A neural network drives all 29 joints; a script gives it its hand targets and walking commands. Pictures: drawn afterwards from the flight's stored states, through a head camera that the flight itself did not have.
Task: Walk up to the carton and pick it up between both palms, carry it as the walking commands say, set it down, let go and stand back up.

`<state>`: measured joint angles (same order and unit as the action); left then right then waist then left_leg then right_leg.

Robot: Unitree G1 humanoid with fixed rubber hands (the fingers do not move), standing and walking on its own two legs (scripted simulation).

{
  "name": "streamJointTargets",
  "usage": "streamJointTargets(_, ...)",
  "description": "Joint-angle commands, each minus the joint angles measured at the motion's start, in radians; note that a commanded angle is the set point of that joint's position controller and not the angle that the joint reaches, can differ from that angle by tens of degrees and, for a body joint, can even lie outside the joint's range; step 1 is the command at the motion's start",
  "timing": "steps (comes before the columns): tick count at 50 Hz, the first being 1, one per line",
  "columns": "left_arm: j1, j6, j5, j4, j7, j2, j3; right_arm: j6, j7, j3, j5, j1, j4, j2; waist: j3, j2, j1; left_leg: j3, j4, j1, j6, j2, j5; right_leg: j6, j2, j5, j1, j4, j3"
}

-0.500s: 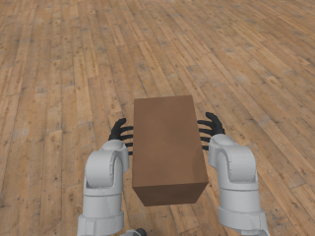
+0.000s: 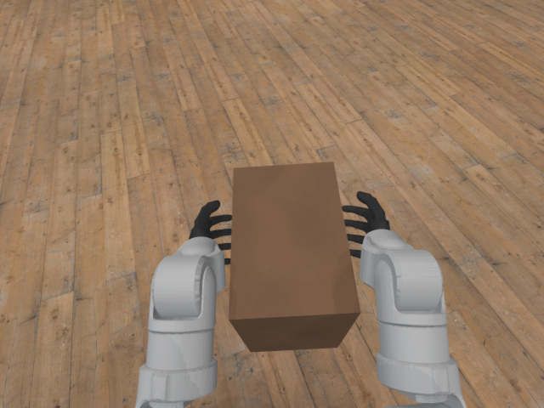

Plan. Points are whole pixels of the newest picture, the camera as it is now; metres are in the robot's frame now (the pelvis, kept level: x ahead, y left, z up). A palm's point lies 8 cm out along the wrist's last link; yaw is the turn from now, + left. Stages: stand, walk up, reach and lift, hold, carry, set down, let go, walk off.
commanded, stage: carry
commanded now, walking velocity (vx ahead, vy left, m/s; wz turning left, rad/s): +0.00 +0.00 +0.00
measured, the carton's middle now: (289, 263) +0.33 -0.01 +0.01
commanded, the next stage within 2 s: none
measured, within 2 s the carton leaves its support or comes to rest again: neither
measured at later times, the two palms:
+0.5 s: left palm (197, 191) +0.41 +0.13 +0.09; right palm (349, 178) +0.42 -0.10 +0.10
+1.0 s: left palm (192, 188) +0.43 +0.14 +0.08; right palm (336, 175) +0.44 -0.09 +0.09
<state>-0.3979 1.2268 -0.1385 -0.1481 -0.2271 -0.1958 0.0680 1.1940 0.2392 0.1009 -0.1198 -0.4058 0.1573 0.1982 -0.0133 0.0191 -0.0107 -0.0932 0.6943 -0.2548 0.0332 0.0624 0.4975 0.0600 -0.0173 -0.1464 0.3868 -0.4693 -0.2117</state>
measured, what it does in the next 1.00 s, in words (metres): walks ahead: left foot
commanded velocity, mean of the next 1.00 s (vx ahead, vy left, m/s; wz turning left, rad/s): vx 0.00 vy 0.00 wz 0.00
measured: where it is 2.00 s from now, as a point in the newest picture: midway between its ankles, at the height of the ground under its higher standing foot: outside the picture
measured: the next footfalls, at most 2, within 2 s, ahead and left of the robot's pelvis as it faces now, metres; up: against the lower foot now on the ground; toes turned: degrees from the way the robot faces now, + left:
left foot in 0.08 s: +0.07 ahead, +0.12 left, +0.00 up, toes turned +4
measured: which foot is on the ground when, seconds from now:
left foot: up 0.00-0.06, down 0.08-1.00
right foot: down 0.00-1.00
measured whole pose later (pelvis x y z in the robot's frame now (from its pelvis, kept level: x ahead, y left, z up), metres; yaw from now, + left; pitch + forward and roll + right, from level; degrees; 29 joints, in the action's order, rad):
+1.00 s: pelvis +0.13 +0.02 +0.00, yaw +1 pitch +5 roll -1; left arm -0.37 1.24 -0.14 -0.11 -0.23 -0.18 0.07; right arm 1.21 0.27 0.07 -0.12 -0.40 0.09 0.20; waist -0.07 0.01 -0.01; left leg -0.15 0.49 -0.16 -0.01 0.04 0.40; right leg 0.03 -0.03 -0.29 0.34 -0.58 -0.15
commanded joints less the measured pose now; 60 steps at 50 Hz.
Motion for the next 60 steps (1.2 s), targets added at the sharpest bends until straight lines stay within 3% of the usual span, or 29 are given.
streamJointTargets(1,-0.426,-0.040,0.423,-0.091,0.303,-1.061,-0.566,0.017,-0.319,-0.650,0.449,-0.404,0.019,1.106,-0.490,-0.155,0.022,0.038,-0.105,-0.177,-0.011,0.019,0.036,0.080,-0.312,0.876,-0.602,0.015,0.277)
streamJointTargets(4,-0.456,-0.046,0.439,-0.116,0.298,-1.069,-0.579,0.009,-0.319,-0.638,0.445,-0.426,0.032,1.118,-0.509,-0.121,0.009,-0.020,-0.282,0.031,-0.007,0.019,-0.292,0.017,-0.232,0.716,-0.463,-0.007,0.165)
streamJointTargets(8,-0.506,-0.045,0.458,-0.143,0.295,-1.060,-0.596,0.004,-0.316,-0.620,0.438,-0.428,0.032,1.115,-0.519,0.016,0.008,0.039,-0.176,0.182,-0.028,0.131,-0.851,-0.032,-0.151,0.518,-0.321,-0.074,0.121)
streamJointTargets(11,-0.489,-0.035,0.455,-0.127,0.295,-1.051,-0.596,0.011,-0.312,-0.604,0.425,-0.388,0.000,1.111,-0.522,-0.001,0.002,0.014,-0.132,0.177,-0.027,0.110,-0.920,-0.029,-0.142,0.633,-0.332,-0.117,0.127)
streamJointTargets(16,-0.498,-0.031,0.448,-0.108,0.297,-1.058,-0.582,0.013,-0.312,-0.604,0.420,-0.397,-0.003,1.113,-0.487,-0.057,0.002,-0.042,-0.200,0.086,-0.013,0.047,-0.695,-0.008,-0.150,0.818,-0.418,-0.120,0.141)
streamJointTargets(23,-0.501,-0.033,0.439,-0.105,0.291,-1.063,-0.586,0.010,-0.315,-0.597,0.424,-0.386,-0.009,1.115,-0.472,0.069,-0.007,-0.020,-0.112,0.310,-0.055,0.084,-1.217,-0.053,-0.045,0.407,-0.227,-0.023,0.048)
streamJointTargets(25,-0.509,-0.034,0.442,-0.113,0.293,-1.061,-0.589,0.008,-0.312,-0.598,0.425,-0.385,0.001,1.113,-0.466,0.010,-0.006,-0.046,-0.087,0.197,-0.045,0.052,-1.038,-0.047,-0.057,0.591,-0.346,0.000,0.058)
streamJointTargets(28,-0.495,-0.036,0.441,-0.110,0.297,-1.056,-0.580,0.010,-0.306,-0.609,0.431,-0.389,0.009,1.122,-0.439,-0.191,0.007,-0.111,-0.214,-0.179,-0.017,-0.043,-0.261,0.026,-0.176,1.178,-0.704,-0.115,0.177)
streamJointTargets(29,-0.480,-0.036,0.435,-0.102,0.297,-1.047,-0.571,0.013,-0.304,-0.614,0.435,-0.390,0.005,1.122,-0.436,-0.199,0.011,-0.111,-0.289,-0.197,-0.012,-0.054,-0.201,0.040,-0.195,1.229,-0.732,-0.144,0.190)
streamJointTargets(30,-0.464,-0.038,0.426,-0.094,0.296,-1.041,-0.562,0.015,-0.306,-0.622,0.441,-0.397,0.006,1.124,-0.452,-0.175,0.008,-0.106,-0.392,-0.078,-0.013,-0.045,-0.332,0.026,-0.190,1.133,-0.648,-0.161,0.173)
streamJointTargets(31,-0.455,-0.039,0.423,-0.096,0.295,-1.038,-0.561,0.014,-0.310,-0.625,0.440,-0.406,0.005,1.127,-0.469,-0.114,0.010,-0.082,-0.406,0.086,-0.018,-0.010,-0.563,-0.004,-0.159,0.880,-0.504,-0.168,0.145)
streamJointTargets(33,-0.479,-0.037,0.425,-0.102,0.288,-1.049,-0.580,0.011,-0.319,-0.606,0.434,-0.388,-0.023,1.120,-0.475,0.153,-0.001,0.023,-0.218,0.518,-0.081,0.138,-1.416,-0.051,-0.042,0.097,-0.037,-0.196,0.051)
streamJointTargets(34,-0.474,-0.036,0.423,-0.094,0.284,-1.050,-0.586,0.010,-0.323,-0.595,0.433,-0.369,-0.033,1.114,-0.459,0.245,-0.016,0.075,-0.164,0.688,-0.136,0.192,-1.687,-0.060,0.010,-0.262,0.166,-0.176,0.023)
streamJointTargets(35,-0.473,-0.037,0.430,-0.092,0.285,-1.052,-0.593,0.009,-0.324,-0.590,0.426,-0.352,-0.039,1.111,-0.450,0.233,-0.024,0.091,-0.149,0.726,-0.162,0.202,-1.712,-0.055,0.027,-0.317,0.218,-0.138,0.036)
streamJointTargets(36,-0.479,-0.038,0.438,-0.093,0.289,-1.054,-0.593,0.007,-0.322,-0.587,0.418,-0.342,-0.045,1.111,-0.440,0.199,-0.022,0.078,-0.148,0.673,-0.159,0.194,-1.621,-0.048,0.026,-0.252,0.173,-0.064,0.046)
streamJointTargets(38,-0.520,-0.044,0.456,-0.119,0.299,-1.061,-0.602,-0.004,-0.319,-0.586,0.408,-0.365,-0.018,1.108,-0.460,0.126,-0.008,0.007,-0.126,0.448,-0.107,0.156,-1.270,-0.041,-0.014,0.110,-0.105,0.096,0.055)
streamJointTargets(39,-0.520,-0.045,0.459,-0.132,0.303,-1.059,-0.598,-0.008,-0.317,-0.585,0.407,-0.378,0.001,1.107,-0.477,0.060,-0.005,-0.012,-0.109,0.276,-0.076,0.118,-1.001,-0.031,-0.059,0.381,-0.278,0.053,0.094)
streamJointTargets(40,-0.510,-0.049,0.444,-0.119,0.304,-1.055,-0.582,-0.004,-0.315,-0.594,0.417,-0.403,0.016,1.111,-0.486,-0.057,-0.003,-0.028,-0.071,0.116,-0.038,0.073,-0.693,0.020,-0.164,0.848,-0.418,-0.070,0.203)
streamJointTargets(41,-0.502,-0.048,0.444,-0.120,0.305,-1.051,-0.580,-0.001,-0.312,-0.606,0.426,-0.402,0.025,1.114,-0.484,-0.140,-0.004,-0.027,-0.062,0.000,-0.020,0.040,-0.386,0.059,-0.232,1.097,-0.516,-0.095,0.254)
streamJointTargets(42,-0.490,-0.047,0.444,-0.112,0.305,-1.054,-0.578,0.001,-0.311,-0.617,0.433,-0.401,0.029,1.116,-0.471,-0.179,-0.005,-0.020,-0.119,-0.056,-0.016,0.017,-0.204,0.074,-0.255,1.160,-0.557,-0.103,0.264)
streamJointTargets(44,-0.468,-0.045,0.431,-0.094,0.305,-1.050,-0.567,0.004,-0.313,-0.627,0.437,-0.409,0.017,1.123,-0.460,-0.149,0.000,-0.031,-0.256,0.010,-0.021,0.013,-0.271,0.046,-0.218,1.019,-0.508,-0.122,0.211)
streamJointTargets(45,-0.464,-0.045,0.431,-0.092,0.304,-1.049,-0.567,0.004,-0.317,-0.624,0.436,-0.413,0.011,1.121,-0.462,-0.122,0.004,-0.034,-0.266,0.082,-0.024,0.024,-0.420,0.026,-0.189,0.915,-0.443,-0.130,0.189)
streamJointTargets(48,-0.468,-0.048,0.434,-0.096,0.295,-1.057,-0.579,0.000,-0.326,-0.605,0.437,-0.403,-0.003,1.112,-0.493,0.065,0.005,0.025,-0.153,0.315,-0.063,0.124,-1.125,-0.011,-0.097,0.415,-0.199,-0.165,0.127)
streamJointTargets(49,-0.473,-0.050,0.433,-0.096,0.294,-1.060,-0.582,-0.001,-0.327,-0.601,0.435,-0.395,-0.014,1.114,-0.487,0.102,0.002,0.033,-0.144,0.344,-0.074,0.137,-1.218,-0.018,-0.072,0.289,-0.157,-0.135,0.112)
streamJointTargets(51,-0.504,-0.051,0.441,-0.107,0.298,-1.063,-0.589,-0.002,-0.326,-0.602,0.431,-0.402,-0.014,1.121,-0.465,0.096,-0.003,0.029,-0.133,0.326,-0.079,0.132,-1.186,-0.019,-0.058,0.256,-0.170,-0.068,0.101)
streamJointTargets(55,-0.521,-0.047,0.446,-0.104,0.305,-1.056,-0.581,0.001,-0.319,-0.595,0.427,-0.403,-0.017,1.124,-0.476,-0.053,-0.007,-0.001,-0.124,0.124,-0.035,0.069,-0.657,0.019,-0.154,0.784,-0.378,-0.101,0.182)
streamJointTargets(57,-0.504,-0.044,0.439,-0.086,0.306,-1.056,-0.572,0.004,-0.319,-0.597,0.427,-0.406,-0.023,1.128,-0.465,-0.085,-0.005,-0.007,-0.199,0.115,-0.029,0.051,-0.490,0.025,-0.173,0.810,-0.383,-0.104,0.191)
streamJointTargets(58,-0.495,-0.042,0.435,-0.076,0.305,-1.055,-0.567,0.006,-0.321,-0.596,0.426,-0.408,-0.031,1.127,-0.463,-0.070,-0.001,-0.002,-0.211,0.145,-0.033,0.060,-0.543,0.018,-0.163,0.730,-0.353,-0.107,0.184)
streamJointTargets(60,-0.490,-0.039,0.430,-0.063,0.303,-1.056,-0.565,0.008,-0.326,-0.587,0.423,-0.408,-0.048,1.121,-0.466,0.010,0.002,0.024,-0.177,0.238,-0.053,0.109,-0.850,-0.004,-0.124,0.481,-0.248,-0.128,0.156)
